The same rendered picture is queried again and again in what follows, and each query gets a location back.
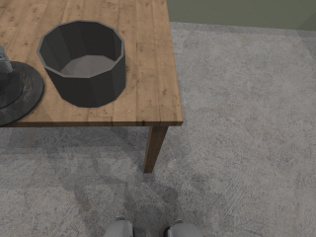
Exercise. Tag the right robot shin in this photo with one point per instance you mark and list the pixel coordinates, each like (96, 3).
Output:
(177, 222)

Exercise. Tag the left robot shin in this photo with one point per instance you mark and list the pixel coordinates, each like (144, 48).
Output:
(120, 218)

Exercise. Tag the lid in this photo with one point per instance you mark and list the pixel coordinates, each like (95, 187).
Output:
(22, 91)

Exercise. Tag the robot shin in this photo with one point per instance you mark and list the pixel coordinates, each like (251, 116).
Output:
(177, 222)
(120, 218)

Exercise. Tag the pot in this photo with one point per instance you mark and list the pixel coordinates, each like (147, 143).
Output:
(85, 60)

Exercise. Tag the table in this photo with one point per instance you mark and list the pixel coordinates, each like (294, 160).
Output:
(151, 96)

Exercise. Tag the left robot hand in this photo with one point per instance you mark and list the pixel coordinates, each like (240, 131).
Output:
(5, 63)

